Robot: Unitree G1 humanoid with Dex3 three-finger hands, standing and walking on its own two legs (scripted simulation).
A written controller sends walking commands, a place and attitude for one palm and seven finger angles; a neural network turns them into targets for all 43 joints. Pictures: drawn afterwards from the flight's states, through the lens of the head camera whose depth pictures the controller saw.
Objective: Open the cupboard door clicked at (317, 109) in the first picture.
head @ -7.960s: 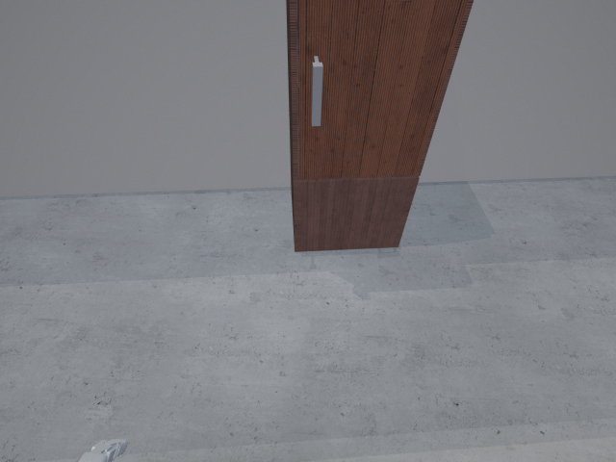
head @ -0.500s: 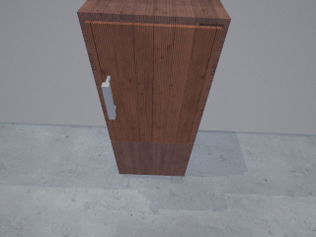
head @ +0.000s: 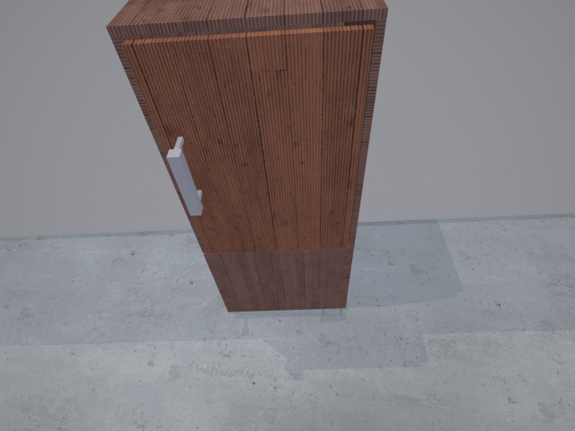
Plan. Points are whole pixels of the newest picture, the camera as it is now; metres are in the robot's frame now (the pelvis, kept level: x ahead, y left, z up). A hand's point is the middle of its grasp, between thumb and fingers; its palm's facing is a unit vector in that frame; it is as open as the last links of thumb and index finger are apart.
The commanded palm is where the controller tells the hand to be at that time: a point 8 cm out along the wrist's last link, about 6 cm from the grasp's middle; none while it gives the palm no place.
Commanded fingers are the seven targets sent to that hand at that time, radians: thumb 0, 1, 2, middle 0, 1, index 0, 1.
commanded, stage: look again from close up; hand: left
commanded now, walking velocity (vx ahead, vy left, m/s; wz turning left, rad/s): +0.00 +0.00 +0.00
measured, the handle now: (188, 177) +0.59 +0.25 -0.02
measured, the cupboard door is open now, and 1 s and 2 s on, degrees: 0 0 0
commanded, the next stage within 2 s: shuffle to correct the standing spot in 0.18 s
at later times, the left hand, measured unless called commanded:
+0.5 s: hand out of the picture +0.01 +0.14 -0.17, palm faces +0.08 -0.98 -0.20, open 7.3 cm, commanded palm none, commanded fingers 0.00 0.90 0.90 -0.20 -0.30 -0.20 -0.30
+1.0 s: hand out of the picture +0.12 +0.17 -0.16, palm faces +0.07 -0.96 -0.27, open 7.2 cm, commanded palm none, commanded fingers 0.00 0.90 0.90 -0.20 -0.30 -0.20 -0.30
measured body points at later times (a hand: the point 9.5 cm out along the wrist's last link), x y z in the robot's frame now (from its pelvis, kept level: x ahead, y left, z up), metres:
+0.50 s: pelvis +0.02 -0.03 +0.00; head +0.03 -0.04 +0.45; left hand +0.01 +0.19 -0.16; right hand +0.02 -0.26 -0.17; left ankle -0.02 +0.10 -0.73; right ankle -0.01 -0.14 -0.73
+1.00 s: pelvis +0.07 -0.02 +0.00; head +0.11 -0.04 +0.45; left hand +0.12 +0.22 -0.14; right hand +0.08 -0.23 -0.17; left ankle +0.01 +0.11 -0.70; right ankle +0.06 -0.10 -0.73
